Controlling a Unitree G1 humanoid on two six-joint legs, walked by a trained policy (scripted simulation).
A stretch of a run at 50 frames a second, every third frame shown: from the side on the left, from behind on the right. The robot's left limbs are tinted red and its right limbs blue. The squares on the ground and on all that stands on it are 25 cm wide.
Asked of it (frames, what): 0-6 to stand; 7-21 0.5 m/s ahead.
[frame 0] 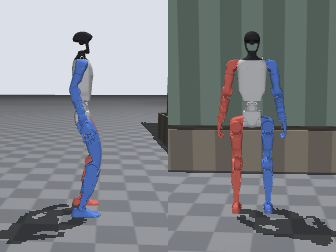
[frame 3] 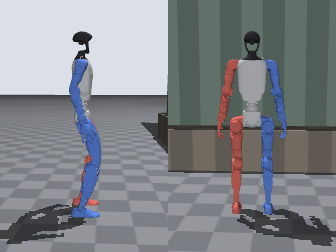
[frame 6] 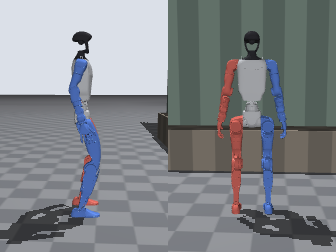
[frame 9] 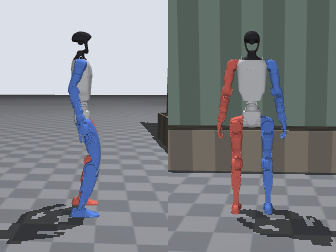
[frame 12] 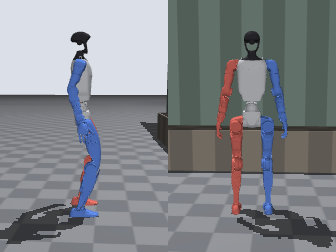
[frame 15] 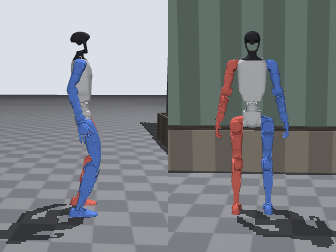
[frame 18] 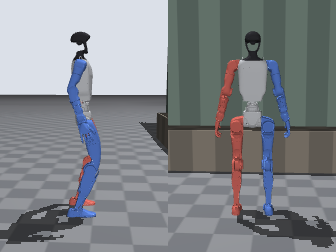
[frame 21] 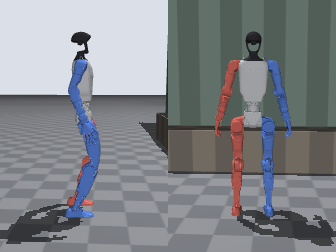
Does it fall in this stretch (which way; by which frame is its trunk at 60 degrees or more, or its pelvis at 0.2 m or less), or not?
no
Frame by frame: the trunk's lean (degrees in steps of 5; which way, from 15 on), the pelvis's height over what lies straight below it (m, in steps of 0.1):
0: 0, 0.8
3: 0, 0.8
6: 0, 0.8
9: 0, 0.8
12: 0, 0.8
15: 5, 0.8
18: 5, 0.8
21: 5, 0.8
